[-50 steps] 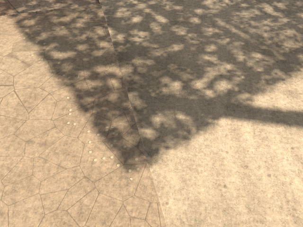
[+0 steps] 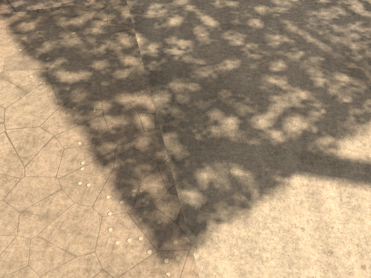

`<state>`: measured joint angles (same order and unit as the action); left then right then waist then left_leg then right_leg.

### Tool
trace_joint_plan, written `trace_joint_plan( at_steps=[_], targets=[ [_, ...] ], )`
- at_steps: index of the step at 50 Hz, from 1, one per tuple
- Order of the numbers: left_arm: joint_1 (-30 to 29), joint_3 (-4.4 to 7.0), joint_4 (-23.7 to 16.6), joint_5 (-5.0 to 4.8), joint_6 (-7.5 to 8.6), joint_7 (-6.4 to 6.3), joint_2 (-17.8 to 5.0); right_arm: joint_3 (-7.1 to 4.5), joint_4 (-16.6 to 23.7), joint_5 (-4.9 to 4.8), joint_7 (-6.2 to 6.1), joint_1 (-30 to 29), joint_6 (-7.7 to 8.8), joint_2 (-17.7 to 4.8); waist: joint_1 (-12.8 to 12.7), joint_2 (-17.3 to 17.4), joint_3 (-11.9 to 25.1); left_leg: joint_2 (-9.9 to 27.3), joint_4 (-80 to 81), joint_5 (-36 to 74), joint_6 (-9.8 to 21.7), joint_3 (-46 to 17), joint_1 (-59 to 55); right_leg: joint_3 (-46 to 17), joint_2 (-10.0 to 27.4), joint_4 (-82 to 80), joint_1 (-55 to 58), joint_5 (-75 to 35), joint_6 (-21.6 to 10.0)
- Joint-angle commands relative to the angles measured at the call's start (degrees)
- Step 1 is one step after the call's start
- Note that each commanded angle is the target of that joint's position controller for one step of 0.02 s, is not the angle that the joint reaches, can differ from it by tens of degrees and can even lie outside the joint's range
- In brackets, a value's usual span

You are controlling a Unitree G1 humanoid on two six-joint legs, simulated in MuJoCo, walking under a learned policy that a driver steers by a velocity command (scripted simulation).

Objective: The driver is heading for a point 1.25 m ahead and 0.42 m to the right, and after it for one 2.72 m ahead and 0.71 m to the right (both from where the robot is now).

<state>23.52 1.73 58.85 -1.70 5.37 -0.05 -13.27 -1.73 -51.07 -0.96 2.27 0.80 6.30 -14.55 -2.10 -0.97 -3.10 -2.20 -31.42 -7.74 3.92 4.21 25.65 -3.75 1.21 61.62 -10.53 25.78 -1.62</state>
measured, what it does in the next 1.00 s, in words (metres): goes down: right foot 0.06 m lower, then left foot 0.06 m higher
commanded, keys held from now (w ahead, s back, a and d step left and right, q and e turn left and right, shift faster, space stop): w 0.92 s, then w+e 0.08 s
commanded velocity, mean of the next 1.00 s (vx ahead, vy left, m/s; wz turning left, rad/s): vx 0.49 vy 0.00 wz -0.01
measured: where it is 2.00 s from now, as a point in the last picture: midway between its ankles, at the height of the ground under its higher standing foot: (227, 163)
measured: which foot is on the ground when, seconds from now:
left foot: down 0.00-0.52, up 0.54-0.94, down 0.96-1.00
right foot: up 0.00-0.48, down 0.50-1.00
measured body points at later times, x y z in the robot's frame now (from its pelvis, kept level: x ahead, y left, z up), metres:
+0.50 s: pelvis +0.30 -0.06 -0.04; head +0.32 -0.07 +0.41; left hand +0.51 +0.17 -0.13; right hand +0.23 -0.33 -0.18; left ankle +0.10 +0.09 -0.72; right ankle +0.41 -0.18 -0.77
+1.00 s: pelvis +0.57 -0.06 -0.04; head +0.61 -0.06 +0.40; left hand +0.53 +0.19 -0.19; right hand +0.80 -0.26 -0.14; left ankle +0.74 +0.08 -0.72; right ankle +0.41 -0.18 -0.78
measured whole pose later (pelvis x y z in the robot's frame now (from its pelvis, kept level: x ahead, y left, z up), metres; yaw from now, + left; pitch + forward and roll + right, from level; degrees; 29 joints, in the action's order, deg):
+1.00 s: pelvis +0.57 -0.06 -0.04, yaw +0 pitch +4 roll +2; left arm 23.2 2.0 56.6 -0.5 2.5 -0.4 -12.5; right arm -0.1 -44.9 -0.8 2.3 -0.9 5.6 -9.8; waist -3.4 -1.9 -0.4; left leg 3.2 -44.4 -5.7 4.7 3.8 41.5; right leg 1.6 2.3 12.8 4.9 20.5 -0.4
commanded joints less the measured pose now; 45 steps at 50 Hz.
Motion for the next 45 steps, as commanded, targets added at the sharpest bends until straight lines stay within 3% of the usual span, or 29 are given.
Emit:
trace_joint_plan(
  at_steps=[1, 2, 3, 4, 7, 13, 18, 22, 23, 24, 25, 26, 27, 28, 29, 30, 31, 32, 34, 35, 38, 41, 45],
  targets=[
    [-2.89, 2.34, -5.14, -0.5, 1.82, -1.11, -7.82, -1.49, -0.2, 0.93, 0.14, 6.77, 0.75, -5.89, 3.55, 2.8, 5.73, 16.27, 19.56, -0.2, 10.18, -22.13, -20.74, -1.26, 5.7, 6.52, -22.32, -8.16, -1.46],
    [-1.23, 2.33, -4.91, 0.04, 1.05, -1.18, -5.97, -1.36, -0.44, 1.51, 0.32, 6.13, 0.91, -5.15, 1.61, 3.65, 5.69, 14.77, 21.29, 1.21, 10.09, -19.14, -16.56, -1.5, 6.6, 4.64, -18.4, -9.13, -1.41],
    [0.17, 2.08, -4.48, 0.17, 0.33, -1.25, -3.6, -1.52, -1.24, 1.5, 0.39, 7.07, 0.87, -4.99, 0.8, 3.84, 4.84, 13.76, 22.85, 2.68, 10.79, -16.44, -13.72, -0.46, 6.39, 2.97, -16.72, -9.31, -1.2],
    [0.57, 2.2, -4.54, 0.47, -0.22, -1.21, -2.97, -1.56, -1.9, 1.52, 0.26, 8.33, 1.02, -4.98, 0.35, 3.62, 4.25, 13.75, 23.91, 4.18, 11.51, -14.97, -11.76, -0.18, 6.72, 1.5, -16.17, -10.11, -0.99],
    [-7.43, 3.13, -8.38, 1.27, -0.34, -1.11, -5.38, -1.87, -3.93, 0.88, -1.26, 11.56, 1.33, -6.48, 0.61, 3.12, 1.0, 14.46, 25.38, 4.84, 11.49, -13.65, -12.63, -1.56, 8.66, -6.14, -23.79, -18.95, 0.56],
    [-18.77, 2.39, -12.15, 1.48, 0.38, 0.68, -4.22, -1.98, -5.41, 0.16, -3.36, 17.57, 0.44, -8.06, 3.92, 2.47, 0.0, 12.4, 21.57, 3.24, 8.49, -8.99, -15.07, 0.28, 6.54, -24.58, -25.17, -38.66, 0.92],
    [-26.12, 1.57, -15.64, 0.92, 0.51, 2.8, -4.4, -2.09, -6.64, -0.23, -4.26, 22.71, -0.66, -8.18, 6.73, 1.49, -2.26, 15.2, 13.36, -2.29, 7.24, -10.56, -20.86, -0.97, 6.35, -31.84, -28.29, -38.46, -0.14],
    [-26.01, 1.48, -16.3, 0.12, 0.4, 3.82, -5.48, -2.68, -6.52, 0.31, -4.2, 24.99, -2.38, -9.47, 7.34, 2.33, -2.17, 16.14, 4.78, 3.26, 5.44, -11.9, -23.65, 0.82, 4.85, -35.71, -23.29, -30.24, -0.8],
    [-22.99, 1.9, -15.56, 0.16, 0.48, 3.78, -6.31, -2.92, -6.32, 0.57, -3.94, 24.8, -2.77, -10.19, 5.97, 2.23, -0.54, 15.58, 0.03, 9.29, 5.02, -11.64, -24.17, 1.87, 4.03, -36.4, -19.01, -27.09, -1.62],
    [-15.77, 3.0, -13.47, 0.39, 0.77, 3.58, -8.04, -2.87, -6.07, 0.72, -3.52, 23.62, -3.1, -10.35, 1.96, 0.99, 3.35, 13.19, -9.04, 17.28, 3.99, -9.68, -23.35, 4.35, 1.87, -38.52, -9.83, -27.48, -3.1],
    [-4.42, 4.26, -9.97, 0.84, 0.86, 3.19, -10.65, -2.14, -5.79, 0.76, -3.16, 23.13, -3.06, -8.32, -3.01, 0.08, 9.4, 9.75, -23.18, 16.56, 2.02, -6.78, -14.89, 5.25, 2.54, -35.07, 6.95, -32.21, -4.63],
    [3.44, 4.9, -8.14, 1.88, 0.56, 2.84, -15.28, -0.21, -5.96, 2.18, -2.53, 29.26, -2.06, -1.02, -2.29, -13.16, 19.13, 4.16, -47.89, -17.05, -1.26, -2.86, 3.59, -8.2, 15.08, -24.95, 27.73, -46.36, -9.4],
    [7.83, 4.64, -7.91, 1.71, -0.35, 3.09, -15.42, 0.59, -7.51, -0.19, -1.95, 36.46, 0.26, 0.08, -2.63, -20.25, 27.53, -2.6, -64.7, -34.57, -2.85, -10.76, 16.39, -27.34, 23.1, -27.75, 38.59, -50.23, -18.29],
    [10.17, 5.05, -6.11, 0.61, -1.14, 3.02, -15.06, -0.38, -4.35, -3.3, -2.11, 29.32, 1.72, -4.1, -5.04, -15.35, 26.82, -0.49, -67.36, -28.9, -2.89, -11.7, 25.33, -35.53, 25.17, -39.23, 37.57, -27.83, -20.11],
    [4.58, 3.87, -7.09, 0.75, -1.17, 2.3, -11.11, -0.83, -1.46, -3.38, -2.67, 18.05, 1.88, -6.6, -5.18, -6.69, 15.93, 3.5, -66.66, -24.07, -2.5, -7.78, 30.3, -28.58, 21.9, -41.99, 29.04, -22.36, -16.9],
    [-2.61, 2.67, -8.96, 1.68, -1.05, 1.86, -8.78, -0.78, 0.17, -2.0, -3.24, 13.6, 1.31, -6.6, -3.08, -1.39, 10.75, 5.93, -64.4, -17.79, -2.57, -5.89, 28.94, -22.6, 19.98, -43.19, 19.02, -26.33, -15.12],
    [-6.87, 1.75, -9.82, 2.67, -0.49, 1.91, -6.94, -0.86, 0.43, -0.69, -3.58, 14.06, 0.3, -5.8, -0.16, -0.84, 8.74, 7.81, -62.08, -13.93, -2.67, -6.51, 24.64, -19.26, 18.69, -43.94, 10.18, -31.49, -15.06],
    [-8.89, 1.25, -9.58, 2.97, -0.13, 2.19, -5.41, -0.74, 0.38, 0.03, -3.42, 16.1, -0.77, -4.15, 2.4, -1.89, 7.48, 9.11, -60.61, -12.28, -2.43, -7.2, 21.21, -16.1, 16.7, -45.16, 4.3, -33.02, -14.4],
    [-8.75, 0.8, -8.09, 2.41, 0.26, 2.41, -4.61, -0.26, 1.03, -0.11, -3.43, 17.97, -2.21, -1.37, 4.8, -3.67, 4.97, 10.38, -57.5, -12.69, -1.97, -7.03, 20.6, -10.56, 14.01, -47.51, -1.76, -32.9, -13.16],
    [-8.32, 0.88, -7.73, 2.17, 0.41, 2.16, -5.27, -0.07, 2.24, 0.23, -3.4, 16.51, -2.4, -1.27, 5.12, -3.0, 3.56, 10.99, -53.02, -11.12, -2.14, -6.94, 21.74, -8.51, 13.28, -48.69, -3.15, -34.15, -12.85],
    [-4.73, 1.37, -6.45, 2.9, 0.06, 0.94, -6.82, 0.64, 4.59, 1.69, -3.18, 11.49, -2.04, -0.13, 4.27, -2.04, 3.42, 11.62, -42.22, -3.26, -2.9, -5.53, 23.78, -4.58, 12.34, -50.01, -1.48, -40.2, -12.67],
    [-2.03, 1.31, -5.36, 1.65, -0.89, -0.29, -6.21, 0.99, 7.27, 1.02, -2.07, 5.03, -1.08, 0.17, 2.73, -1.09, 2.18, 11.99, -29.51, 5.33, -2.55, -6.24, 27.4, -1.99, 11.77, -50.28, 4.39, -40.16, -10.64],
    [3.36, 1.72, -3.88, 1.04, -2.19, -0.81, -7.47, 1.49, 10.2, 0.04, -0.61, -5.09, -0.45, 1.33, -1.25, -2.18, -0.9, 8.7, -14.19, 7.46, -2.37, -2.14, 21.46, -0.42, 12.61, -53.55, 9.04, -36.36, -9.27]
  ],
)
Velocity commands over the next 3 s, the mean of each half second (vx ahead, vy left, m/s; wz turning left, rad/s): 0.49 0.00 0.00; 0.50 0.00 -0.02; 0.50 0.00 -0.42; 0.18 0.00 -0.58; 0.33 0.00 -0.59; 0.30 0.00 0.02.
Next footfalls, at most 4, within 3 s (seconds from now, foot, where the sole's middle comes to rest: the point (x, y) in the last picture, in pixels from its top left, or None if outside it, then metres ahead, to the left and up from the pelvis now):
0.50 right None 0.45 -0.18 -0.82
0.96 left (178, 190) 0.78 0.09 -0.76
1.40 right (245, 187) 0.84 -0.19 -0.82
1.80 left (212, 138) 1.09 -0.05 -0.82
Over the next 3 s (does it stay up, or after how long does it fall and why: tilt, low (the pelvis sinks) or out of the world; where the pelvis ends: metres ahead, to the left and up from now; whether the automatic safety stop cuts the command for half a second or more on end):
stays up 1.18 -0.35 -0.04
